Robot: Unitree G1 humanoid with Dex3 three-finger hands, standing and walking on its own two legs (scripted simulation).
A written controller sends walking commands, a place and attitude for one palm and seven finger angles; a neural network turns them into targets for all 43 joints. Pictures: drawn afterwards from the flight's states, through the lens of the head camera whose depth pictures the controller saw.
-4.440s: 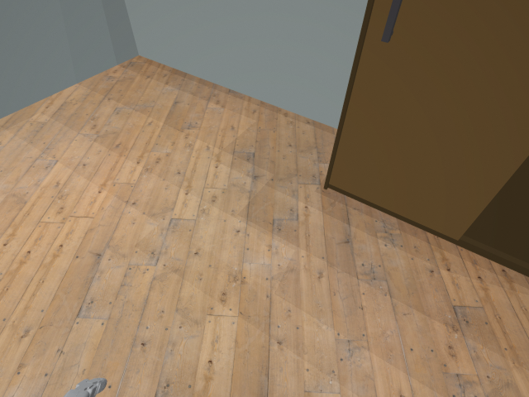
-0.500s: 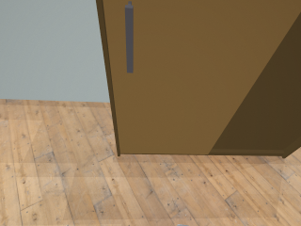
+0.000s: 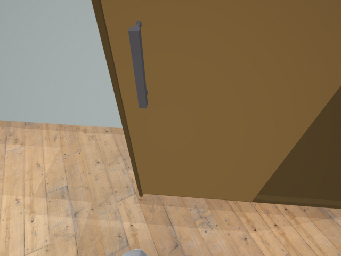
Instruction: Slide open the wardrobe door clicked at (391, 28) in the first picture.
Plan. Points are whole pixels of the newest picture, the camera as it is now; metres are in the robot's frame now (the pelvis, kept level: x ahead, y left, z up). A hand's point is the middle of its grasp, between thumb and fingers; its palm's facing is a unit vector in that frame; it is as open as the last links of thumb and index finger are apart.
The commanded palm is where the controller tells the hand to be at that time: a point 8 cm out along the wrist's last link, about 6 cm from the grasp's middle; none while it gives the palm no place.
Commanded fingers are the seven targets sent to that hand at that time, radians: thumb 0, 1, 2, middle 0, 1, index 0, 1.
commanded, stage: come to a stop and stand still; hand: left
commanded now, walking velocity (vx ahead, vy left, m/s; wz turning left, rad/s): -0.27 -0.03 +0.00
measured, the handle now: (141, 68) +0.54 +0.12 +0.16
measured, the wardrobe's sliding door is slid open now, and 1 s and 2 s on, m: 0.00 0.00 0.00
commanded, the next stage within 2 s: look again from close up in 1.48 s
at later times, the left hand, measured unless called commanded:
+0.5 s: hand out of the picture +0.02 +0.17 -0.18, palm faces +0.04 -0.96 -0.27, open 7.4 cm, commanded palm none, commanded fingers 0.00 0.90 0.90 -0.20 -0.30 -0.20 -0.30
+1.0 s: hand out of the picture -0.02 +0.18 -0.18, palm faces +0.05 -0.98 -0.17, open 7.4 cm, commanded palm none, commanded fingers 0.00 0.90 0.90 -0.20 -0.30 -0.20 -0.30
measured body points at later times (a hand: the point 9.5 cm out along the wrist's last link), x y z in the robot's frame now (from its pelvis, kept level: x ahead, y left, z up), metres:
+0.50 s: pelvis -0.01 -0.02 -0.01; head -0.02 -0.04 +0.44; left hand +0.01 +0.22 -0.16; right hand +0.05 -0.26 -0.17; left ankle +0.10 +0.11 -0.73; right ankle +0.00 -0.14 -0.74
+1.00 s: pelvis -0.01 +0.00 +0.00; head +0.00 +0.02 +0.45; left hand -0.02 +0.23 -0.17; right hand -0.03 -0.21 -0.16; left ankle -0.07 +0.11 -0.74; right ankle +0.00 -0.14 -0.74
